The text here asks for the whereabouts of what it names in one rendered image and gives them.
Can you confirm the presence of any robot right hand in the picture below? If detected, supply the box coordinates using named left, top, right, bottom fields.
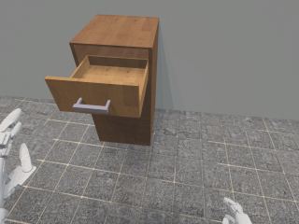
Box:
left=222, top=197, right=252, bottom=224

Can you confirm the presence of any robot left hand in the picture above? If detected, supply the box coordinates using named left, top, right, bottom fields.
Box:
left=0, top=108, right=36, bottom=208

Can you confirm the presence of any drawer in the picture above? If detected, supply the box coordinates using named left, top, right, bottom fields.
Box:
left=44, top=55, right=149, bottom=119

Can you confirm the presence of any handle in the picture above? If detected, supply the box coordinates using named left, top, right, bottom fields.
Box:
left=73, top=97, right=111, bottom=114

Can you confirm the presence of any cabinet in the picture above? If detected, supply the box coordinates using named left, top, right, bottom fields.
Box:
left=69, top=14, right=160, bottom=147

